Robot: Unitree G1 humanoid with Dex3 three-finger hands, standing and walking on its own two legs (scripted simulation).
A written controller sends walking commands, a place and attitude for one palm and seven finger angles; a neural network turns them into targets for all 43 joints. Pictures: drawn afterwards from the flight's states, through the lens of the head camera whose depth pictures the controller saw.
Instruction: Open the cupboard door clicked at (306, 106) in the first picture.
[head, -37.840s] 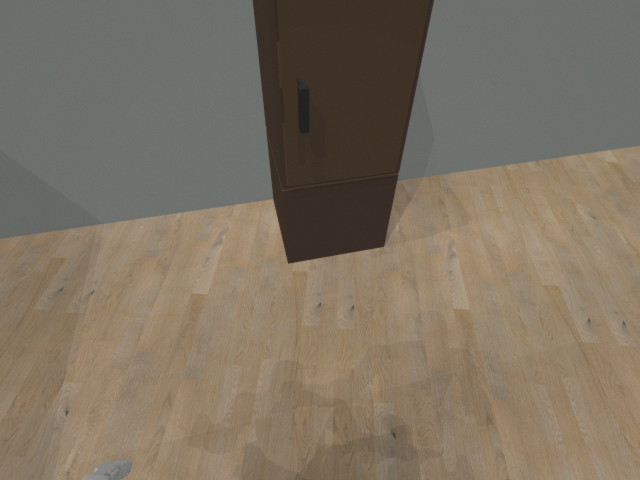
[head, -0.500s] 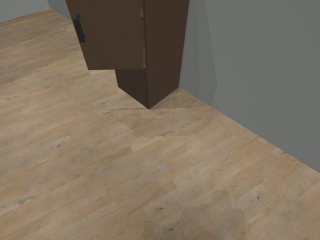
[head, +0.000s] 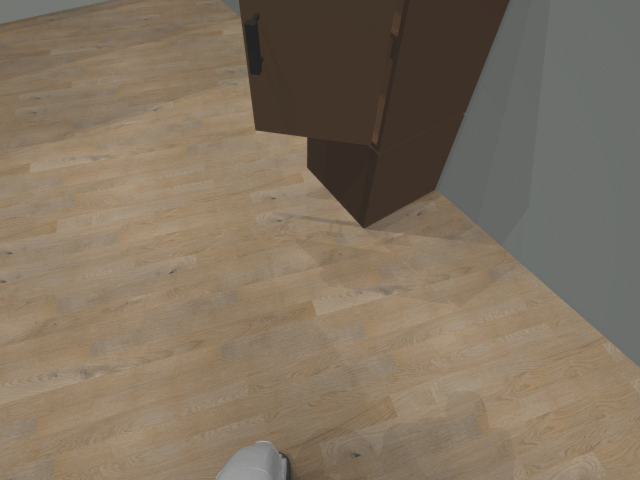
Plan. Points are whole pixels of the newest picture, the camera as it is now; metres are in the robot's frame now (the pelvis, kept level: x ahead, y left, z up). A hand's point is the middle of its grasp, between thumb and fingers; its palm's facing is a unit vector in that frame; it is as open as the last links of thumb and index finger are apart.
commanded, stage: take the last steps up to it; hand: left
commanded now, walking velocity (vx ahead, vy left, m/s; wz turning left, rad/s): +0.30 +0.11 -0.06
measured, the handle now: (256, 44) +1.04 +0.29 -0.04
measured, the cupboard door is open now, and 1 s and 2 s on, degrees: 47 47 47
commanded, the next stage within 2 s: come to a stop and stand still in 1.00 s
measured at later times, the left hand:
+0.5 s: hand (202, 339) +0.31 +0.23 -0.14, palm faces -0.07 -0.98 -0.17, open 7.4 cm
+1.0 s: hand (199, 328) +0.34 +0.25 -0.17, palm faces +0.03 -0.99 -0.17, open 7.2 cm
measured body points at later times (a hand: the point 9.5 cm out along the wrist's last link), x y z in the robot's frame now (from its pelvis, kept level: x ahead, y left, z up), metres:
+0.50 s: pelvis +0.17 +0.07 +0.02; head +0.19 +0.06 +0.47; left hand +0.31 +0.28 -0.12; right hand +0.09 -0.15 -0.13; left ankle +0.10 +0.11 -0.72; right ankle +0.24 -0.07 -0.67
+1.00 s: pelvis +0.35 +0.07 +0.01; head +0.37 +0.09 +0.46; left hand +0.34 +0.30 -0.15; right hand +0.41 -0.18 -0.13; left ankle +0.44 +0.18 -0.71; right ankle +0.28 -0.06 -0.72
